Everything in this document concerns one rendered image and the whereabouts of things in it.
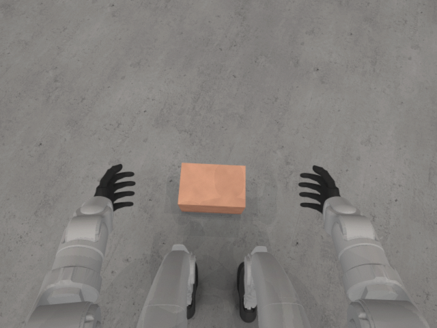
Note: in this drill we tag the carton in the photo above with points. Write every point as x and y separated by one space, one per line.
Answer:
210 188

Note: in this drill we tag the robot left hand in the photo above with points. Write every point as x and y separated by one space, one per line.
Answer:
108 186

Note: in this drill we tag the robot right thigh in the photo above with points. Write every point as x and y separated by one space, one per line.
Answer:
278 305

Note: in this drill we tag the left robot forearm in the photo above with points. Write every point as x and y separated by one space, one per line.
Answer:
75 275

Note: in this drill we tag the right robot forearm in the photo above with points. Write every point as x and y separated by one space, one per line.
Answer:
367 273

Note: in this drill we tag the robot left upper arm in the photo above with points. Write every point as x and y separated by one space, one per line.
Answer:
84 314

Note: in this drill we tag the robot right hand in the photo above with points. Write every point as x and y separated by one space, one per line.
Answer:
326 188

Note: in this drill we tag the robot right upper arm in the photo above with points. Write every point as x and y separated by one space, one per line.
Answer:
377 313

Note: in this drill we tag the robot left foot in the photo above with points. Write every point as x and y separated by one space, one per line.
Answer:
191 308

